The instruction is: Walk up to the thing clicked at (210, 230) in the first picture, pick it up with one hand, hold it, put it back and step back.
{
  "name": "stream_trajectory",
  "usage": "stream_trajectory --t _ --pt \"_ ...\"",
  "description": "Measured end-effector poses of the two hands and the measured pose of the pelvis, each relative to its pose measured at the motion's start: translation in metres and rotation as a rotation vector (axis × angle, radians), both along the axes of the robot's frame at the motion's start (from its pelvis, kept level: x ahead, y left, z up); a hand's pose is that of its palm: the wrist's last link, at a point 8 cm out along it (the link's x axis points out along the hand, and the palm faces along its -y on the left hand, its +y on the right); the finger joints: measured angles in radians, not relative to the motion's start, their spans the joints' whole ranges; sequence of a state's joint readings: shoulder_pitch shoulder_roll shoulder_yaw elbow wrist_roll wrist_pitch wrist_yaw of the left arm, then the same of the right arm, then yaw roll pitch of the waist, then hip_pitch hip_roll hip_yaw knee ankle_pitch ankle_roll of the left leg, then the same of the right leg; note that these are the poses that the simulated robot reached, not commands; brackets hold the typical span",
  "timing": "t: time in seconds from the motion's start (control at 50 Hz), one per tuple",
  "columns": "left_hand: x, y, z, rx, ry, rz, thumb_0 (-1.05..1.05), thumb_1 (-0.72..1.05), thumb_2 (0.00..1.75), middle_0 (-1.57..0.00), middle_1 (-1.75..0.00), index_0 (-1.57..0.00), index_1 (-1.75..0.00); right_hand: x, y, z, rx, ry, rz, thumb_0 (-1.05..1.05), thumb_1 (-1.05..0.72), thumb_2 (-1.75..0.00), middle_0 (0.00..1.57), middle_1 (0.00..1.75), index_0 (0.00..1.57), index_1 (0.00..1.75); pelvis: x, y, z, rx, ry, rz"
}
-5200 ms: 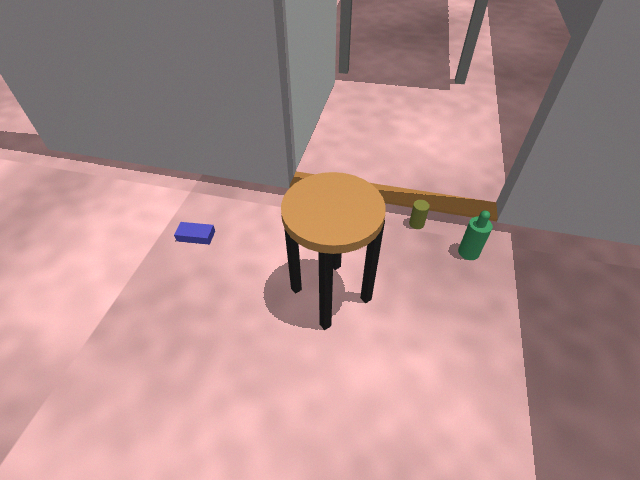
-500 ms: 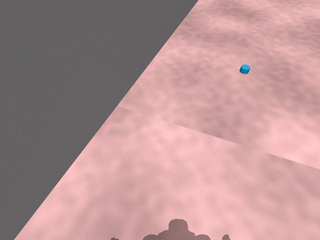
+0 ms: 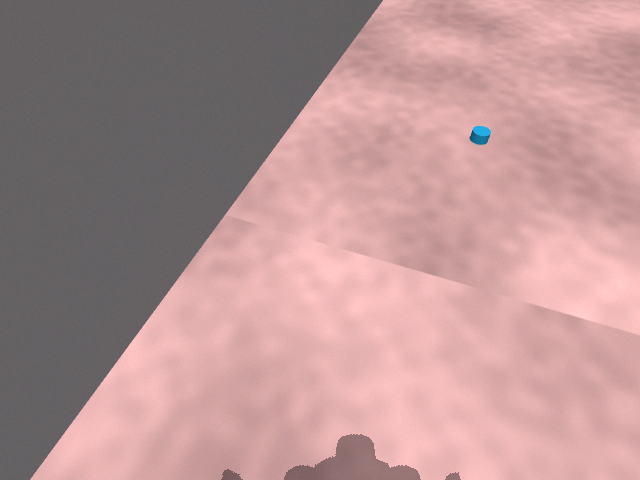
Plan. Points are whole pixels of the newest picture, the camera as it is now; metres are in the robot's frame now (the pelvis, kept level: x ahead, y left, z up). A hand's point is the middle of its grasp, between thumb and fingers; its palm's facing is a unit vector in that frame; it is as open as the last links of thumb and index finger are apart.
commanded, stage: stand
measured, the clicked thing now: out of the picture +0.47 -1.19 -0.76
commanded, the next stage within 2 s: walk up in 1.68 s
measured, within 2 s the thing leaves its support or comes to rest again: neither
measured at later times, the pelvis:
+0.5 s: pelvis +0.01 -0.01 +0.00, yaw +0 degrees
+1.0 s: pelvis +0.00 -0.01 +0.00, yaw -1 degrees
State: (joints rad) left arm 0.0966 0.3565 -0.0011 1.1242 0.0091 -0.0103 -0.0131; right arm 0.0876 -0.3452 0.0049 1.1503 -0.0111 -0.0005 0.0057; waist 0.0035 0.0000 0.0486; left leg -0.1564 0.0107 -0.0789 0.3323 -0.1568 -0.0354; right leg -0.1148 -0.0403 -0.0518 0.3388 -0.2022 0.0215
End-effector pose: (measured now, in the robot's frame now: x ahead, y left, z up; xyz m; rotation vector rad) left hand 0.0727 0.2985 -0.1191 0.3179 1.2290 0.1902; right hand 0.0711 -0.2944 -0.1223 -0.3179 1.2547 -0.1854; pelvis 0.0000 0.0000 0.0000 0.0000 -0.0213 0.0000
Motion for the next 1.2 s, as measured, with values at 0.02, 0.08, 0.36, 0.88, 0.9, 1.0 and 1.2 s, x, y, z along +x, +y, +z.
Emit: stream_trajectory --t 0.02,0.08,0.36,0.88,0.9,1.0,1.2 --pt "0.001 0.0 0.0 0.0 -0.003 0.0 0.01 0.9 0.9 -0.2 -0.3 -0.2 -0.3 0.002 0.0 0.0 0.0 -0.003 0.001 0.01 -0.91 -0.9 0.2 0.29 0.2 0.3 0.001 0.0 0.0 0.0 0.0 0.0" --pt "0.004 -0.001 0.001 0.0 -0.009 -0.001 0.01 0.9 0.9 -0.2 -0.3 -0.2 -0.3 0.006 0.0 0.0 0.002 -0.011 0.003 0.01 -0.91 -0.9 0.2 0.29 0.2 0.3 0.002 -0.001 0.0 0.0 0.0 -0.001" --pt "0.002 -0.005 0.001 0.005 0.006 0.004 0.01 0.9 0.9 -0.2 -0.3 -0.2 -0.3 0.01 -0.006 0.001 -0.001 -0.016 0.004 0.01 -0.91 -0.9 0.2 0.29 0.2 0.3 0.006 -0.005 0.001 0.0 -0.003 -0.006" --pt "0.002 -0.007 0.001 0.003 0.008 -0.006 0.01 0.9 0.9 -0.2 -0.3 -0.2 -0.3 -0.004 -0.009 0.0 -0.005 0.006 -0.008 0.01 -0.91 -0.9 0.2 0.29 0.2 0.3 0.005 -0.007 0.0 0.0 -0.006 -0.013" --pt "0.002 -0.007 0.001 0.004 0.008 -0.006 0.01 0.9 0.9 -0.2 -0.3 -0.2 -0.3 -0.005 -0.009 0.0 -0.005 0.006 -0.008 0.01 -0.91 -0.9 0.2 0.29 0.2 0.3 0.005 -0.007 0.0 0.0 -0.007 -0.013" --pt "0.002 -0.006 0.001 0.006 0.01 -0.007 0.01 0.9 0.9 -0.2 -0.3 -0.2 -0.3 -0.006 -0.009 0.0 -0.003 0.01 -0.008 0.01 -0.91 -0.9 0.2 0.29 0.2 0.3 0.005 -0.007 0.0 0.0 -0.005 -0.012" --pt "0.002 -0.006 0.001 0.004 0.007 -0.009 0.01 0.9 0.9 -0.2 -0.3 -0.2 -0.3 -0.004 -0.008 0.001 -0.006 0.001 -0.007 0.01 -0.91 -0.9 0.2 0.29 0.2 0.3 0.006 -0.006 0.0 -0.001 -0.008 -0.015"
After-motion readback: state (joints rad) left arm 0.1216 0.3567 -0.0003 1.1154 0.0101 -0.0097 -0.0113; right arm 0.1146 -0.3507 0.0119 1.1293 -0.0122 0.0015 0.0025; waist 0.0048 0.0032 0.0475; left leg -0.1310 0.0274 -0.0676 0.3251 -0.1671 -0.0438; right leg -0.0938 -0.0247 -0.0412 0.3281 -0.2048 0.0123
